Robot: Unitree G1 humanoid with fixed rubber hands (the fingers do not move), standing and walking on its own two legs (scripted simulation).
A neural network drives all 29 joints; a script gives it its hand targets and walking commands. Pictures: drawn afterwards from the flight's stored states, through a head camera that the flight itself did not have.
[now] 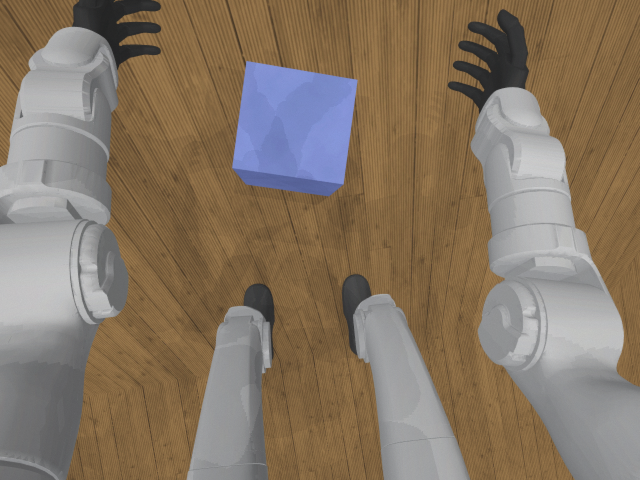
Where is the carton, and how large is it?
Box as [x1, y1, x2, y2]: [232, 61, 357, 195]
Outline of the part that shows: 246,61 232,168 246,184 329,195 343,183 357,80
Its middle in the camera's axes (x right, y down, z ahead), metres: -0.05 -0.21 +0.85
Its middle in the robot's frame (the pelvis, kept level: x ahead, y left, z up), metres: +0.56 -0.01 -0.54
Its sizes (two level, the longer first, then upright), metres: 0.210 0.200 0.250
